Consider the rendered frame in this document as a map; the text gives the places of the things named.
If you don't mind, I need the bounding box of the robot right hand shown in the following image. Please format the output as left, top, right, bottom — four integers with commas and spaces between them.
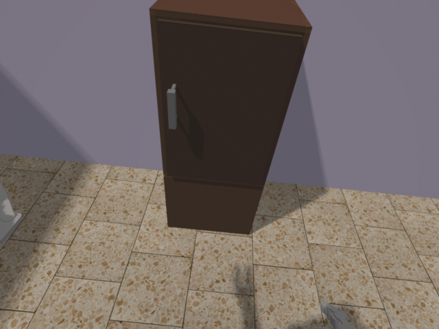
320, 301, 356, 329

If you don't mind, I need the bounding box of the cupboard door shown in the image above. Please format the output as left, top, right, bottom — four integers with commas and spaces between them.
156, 19, 303, 184

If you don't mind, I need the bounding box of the robot left hand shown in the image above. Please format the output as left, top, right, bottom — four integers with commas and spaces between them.
0, 183, 21, 245

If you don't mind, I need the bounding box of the handle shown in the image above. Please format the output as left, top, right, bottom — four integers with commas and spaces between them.
167, 84, 177, 130

